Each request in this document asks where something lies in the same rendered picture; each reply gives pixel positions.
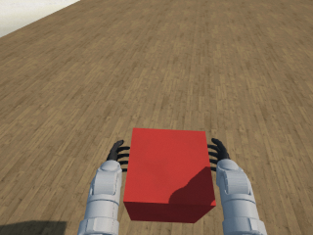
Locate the right robot forearm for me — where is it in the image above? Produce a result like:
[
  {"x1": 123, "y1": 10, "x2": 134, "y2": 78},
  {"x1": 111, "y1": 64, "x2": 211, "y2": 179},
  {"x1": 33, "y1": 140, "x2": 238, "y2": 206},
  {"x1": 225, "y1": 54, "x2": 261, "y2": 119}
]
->
[{"x1": 216, "y1": 159, "x2": 267, "y2": 235}]

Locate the robot left hand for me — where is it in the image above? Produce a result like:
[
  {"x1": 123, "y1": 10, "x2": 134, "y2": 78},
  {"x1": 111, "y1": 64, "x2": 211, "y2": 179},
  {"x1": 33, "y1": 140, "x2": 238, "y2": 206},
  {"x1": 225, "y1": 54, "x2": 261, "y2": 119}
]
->
[{"x1": 106, "y1": 140, "x2": 130, "y2": 172}]

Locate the left robot forearm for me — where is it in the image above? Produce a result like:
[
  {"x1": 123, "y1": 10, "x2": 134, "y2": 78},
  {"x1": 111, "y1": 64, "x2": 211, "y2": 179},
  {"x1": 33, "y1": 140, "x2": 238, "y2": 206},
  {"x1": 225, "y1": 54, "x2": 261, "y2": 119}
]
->
[{"x1": 77, "y1": 160, "x2": 122, "y2": 235}]

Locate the carton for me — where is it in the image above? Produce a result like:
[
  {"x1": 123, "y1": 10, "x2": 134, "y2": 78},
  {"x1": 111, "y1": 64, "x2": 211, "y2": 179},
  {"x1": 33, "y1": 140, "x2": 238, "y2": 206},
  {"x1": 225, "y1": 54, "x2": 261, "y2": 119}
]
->
[{"x1": 123, "y1": 127, "x2": 216, "y2": 223}]

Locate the robot right hand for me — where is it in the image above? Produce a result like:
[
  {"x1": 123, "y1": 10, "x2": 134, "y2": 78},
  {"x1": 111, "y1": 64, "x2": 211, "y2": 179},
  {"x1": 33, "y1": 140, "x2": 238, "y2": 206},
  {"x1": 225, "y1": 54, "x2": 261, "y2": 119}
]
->
[{"x1": 207, "y1": 138, "x2": 231, "y2": 172}]

